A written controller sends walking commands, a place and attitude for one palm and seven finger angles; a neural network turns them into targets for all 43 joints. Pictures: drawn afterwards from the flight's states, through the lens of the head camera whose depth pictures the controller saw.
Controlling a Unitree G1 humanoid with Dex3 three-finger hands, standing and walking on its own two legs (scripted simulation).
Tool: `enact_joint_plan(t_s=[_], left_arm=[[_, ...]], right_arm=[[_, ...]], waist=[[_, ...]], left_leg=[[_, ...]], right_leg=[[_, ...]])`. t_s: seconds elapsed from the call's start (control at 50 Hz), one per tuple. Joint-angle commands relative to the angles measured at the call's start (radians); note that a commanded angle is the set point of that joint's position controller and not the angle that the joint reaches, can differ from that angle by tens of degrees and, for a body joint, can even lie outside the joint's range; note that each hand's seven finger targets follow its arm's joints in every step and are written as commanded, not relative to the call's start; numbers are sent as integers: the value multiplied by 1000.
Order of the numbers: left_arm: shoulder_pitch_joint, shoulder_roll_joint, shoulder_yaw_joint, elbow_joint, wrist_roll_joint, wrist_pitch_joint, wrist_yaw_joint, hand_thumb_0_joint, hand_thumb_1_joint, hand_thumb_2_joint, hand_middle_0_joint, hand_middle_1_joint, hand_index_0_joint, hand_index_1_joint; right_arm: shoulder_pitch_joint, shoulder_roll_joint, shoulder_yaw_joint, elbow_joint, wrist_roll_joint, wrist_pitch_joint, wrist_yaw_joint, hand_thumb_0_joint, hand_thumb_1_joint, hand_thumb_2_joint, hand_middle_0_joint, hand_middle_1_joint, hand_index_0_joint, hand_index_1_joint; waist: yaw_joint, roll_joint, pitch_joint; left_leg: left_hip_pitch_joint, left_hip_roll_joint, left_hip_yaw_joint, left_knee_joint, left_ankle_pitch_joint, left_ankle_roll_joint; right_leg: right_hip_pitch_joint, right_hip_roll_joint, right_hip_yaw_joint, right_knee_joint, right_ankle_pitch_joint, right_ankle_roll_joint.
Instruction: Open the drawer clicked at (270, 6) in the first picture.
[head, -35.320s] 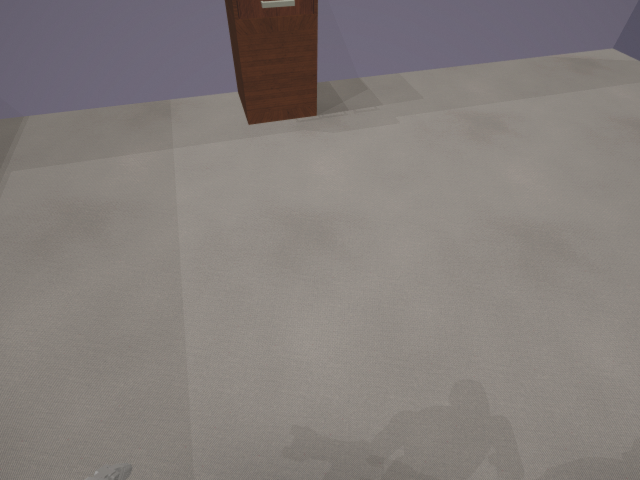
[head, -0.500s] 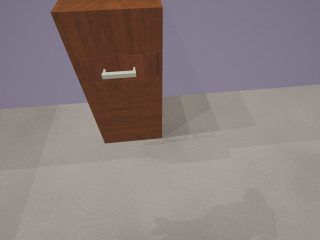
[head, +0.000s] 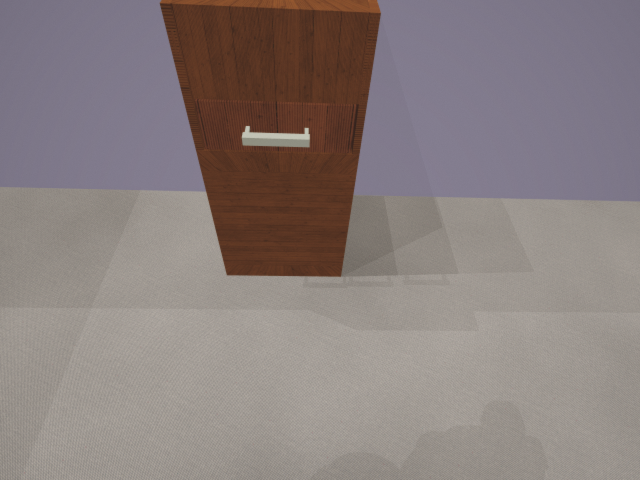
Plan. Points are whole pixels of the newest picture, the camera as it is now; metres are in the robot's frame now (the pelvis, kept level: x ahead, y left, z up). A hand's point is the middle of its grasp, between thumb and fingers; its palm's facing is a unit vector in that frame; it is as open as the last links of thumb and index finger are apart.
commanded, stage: take the last steps up to it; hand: left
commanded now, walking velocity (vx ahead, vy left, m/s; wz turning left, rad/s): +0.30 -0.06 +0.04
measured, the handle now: (276, 135) +0.88 +0.16 -0.10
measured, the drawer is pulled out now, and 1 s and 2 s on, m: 0.00 0.00 0.00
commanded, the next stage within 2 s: come to a stop and stand still in 0.92 s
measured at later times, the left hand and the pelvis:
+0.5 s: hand out of the picture +0.01 +0.13 -0.17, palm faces +0.15 -0.98 -0.13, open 7.4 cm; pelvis +0.13 -0.01 +0.00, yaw +3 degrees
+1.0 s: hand (242, 359) +0.33 +0.15 -0.17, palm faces +0.06 -0.97 -0.23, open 7.3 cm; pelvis +0.31 -0.05 +0.00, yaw +2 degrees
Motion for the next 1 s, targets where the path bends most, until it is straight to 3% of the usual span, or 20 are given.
enact_joint_plan(t_s=[0.0,0.06,0.12,0.14,0.16,0.22,0.3,0.38,0.44,0.46,0.5,0.52,0.6,0.66,0.78,0.8,0.84,0.86,0.9,0.98], left_arm=[[19,57,12,-49,3,-38,-4,0,900,900,-200,-300,-200,-300],[8,35,10,-61,3,-52,-13,0,900,900,-200,-300,-200,-300],[184,56,32,-4,5,-63,-14,0,900,900,-200,-300,-200,-300],[280,127,52,23,14,-59,-2,0,900,900,-200,-300,-200,-300],[292,148,51,14,12,-56,12,0,900,900,-200,-300,-200,-300],[155,84,35,-16,5,-74,15,0,900,900,-200,-300,-200,-300],[238,52,22,27,5,-98,18,0,900,900,-200,-300,-200,-300],[274,68,27,50,2,-99,21,0,900,900,-200,-300,-200,-300],[199,75,31,37,-10,-102,20,0,900,900,-200,-300,-200,-300],[179,64,29,26,-11,-103,18,0,900,900,-200,-300,-200,-300],[139,-15,11,-53,-21,-101,5,0,900,900,-200,-300,-200,-300],[86,12,24,-69,-10,-90,10,0,900,900,-200,-300,-200,-300],[79,-37,36,-81,13,-52,-20,0,900,900,-200,-300,-200,-300],[94,-60,32,-87,7,-44,-29,0,900,900,-200,-300,-200,-300],[121,30,51,-80,15,-51,-34,0,900,900,-200,-300,-200,-300],[165,69,59,-70,15,-56,-30,0,900,900,-200,-300,-200,-300],[272,227,80,-45,12,-71,-7,0,900,900,-200,-300,-200,-300],[236,209,75,-59,8,-67,3,0,900,900,-200,-300,-200,-300],[109,151,65,-86,12,-71,12,0,900,900,-200,-300,-200,-300],[33,115,52,-100,13,-86,14,0,900,900,-200,-300,-200,-300]], right_arm=[[117,-189,-47,-14,-5,-27,-16,0,-900,-900,200,300,200,300],[174,-190,-54,-10,-4,-43,-21,0,-900,-900,200,300,200,300],[47,-142,-45,-51,9,-41,-25,0,-900,-900,200,300,200,300],[-10,-66,-30,-91,18,-42,-19,0,-900,-900,200,300,200,300],[-79,-82,-33,-126,10,-49,-9,0,-900,-900,200,300,200,300],[-56,-68,-45,-81,8,-44,5,0,-900,-900,200,300,200,300],[-94,-18,-31,-100,10,-44,17,0,-900,-900,200,300,200,300],[-142,-11,-20,-118,15,-57,22,0,-900,-900,200,300,200,300],[11,-38,-24,-72,10,-69,3,0,-900,-900,200,300,200,300],[142,-80,-41,-34,6,-75,-5,0,-900,-900,200,300,200,300],[395,-264,-83,16,-3,-76,-30,0,-900,-900,200,300,200,300],[347,-269,-82,13,5,-71,-33,0,-900,-900,200,300,200,300],[53,-128,-42,-67,-5,-87,-28,0,-900,-900,200,300,200,300],[18,-143,-46,-78,-9,-88,-20,0,-900,-900,200,300,200,300],[2,-169,-65,-93,-6,-57,-6,0,-900,-900,200,300,200,300],[1,-146,-58,-100,-2,-56,-4,0,-900,-900,200,300,200,300],[-35,-62,-33,-159,17,-55,7,0,-900,-900,200,300,200,300],[-51,-78,-41,-167,15,-53,10,0,-900,-900,200,300,200,300],[-30,-95,-44,-142,15,-59,5,0,-900,-900,200,300,200,300],[9,-30,-25,-117,15,-51,15,0,-900,-900,200,300,200,300]], waist=[[-39,222,61],[-47,235,-12],[60,32,-53],[106,-253,-12],[122,-260,50],[32,-44,160],[34,-91,112],[46,-107,31],[-49,-113,-35],[-111,-79,-113],[-183,267,-282],[-163,172,-217],[-11,196,96],[17,189,46],[53,123,-24],[81,43,-14],[134,-314,-59],[117,-185,-25],[50,-212,-10],[-5,-73,-47]], left_leg=[[66,226,-394,-338,-412,128],[157,274,-438,-326,-312,185],[-159,125,-189,-112,-278,83],[-399,-24,1,162,-258,16],[-456,9,18,355,-302,13],[-448,94,-1,512,-145,-7],[-407,97,86,378,-98,-21],[-283,55,162,185,-67,-2],[29,-15,224,18,42,30],[267,32,164,-31,129,62],[602,510,-448,-173,395,290],[494,543,-442,-220,304,315],[-74,375,-141,-366,-120,144],[-98,283,10,-344,-63,110],[-118,219,52,-173,-295,65],[-167,161,96,-40,-304,38],[-384,29,128,490,-456,-1],[-405,68,49,598,-404,9],[-392,118,0,628,-288,3],[-155,110,58,303,-197,-14]], right_leg=[[-253,20,30,81,-90,-23],[-313,19,76,159,-101,-30],[97,-21,133,-185,-24,-36],[217,-210,399,-355,-210,-104],[142,-363,540,-436,-254,-159],[21,-294,390,-406,-51,-196],[126,-211,177,-309,624,-158],[195,-174,122,-222,878,-140],[81,-123,56,-45,1050,-96],[-60,-108,52,128,950,-68],[-476,61,56,697,-112,2],[-518,17,163,817,-145,-17],[-429,-100,152,602,30,3],[-292,-58,61,319,86,17],[-74,18,-13,61,168,18],[-8,-12,44,-32,126,5],[110,-364,595,-336,41,-173],[91,-377,580,-351,35,-223],[2,-316,473,-306,135,-209],[-96,-233,210,-243,503,-170]])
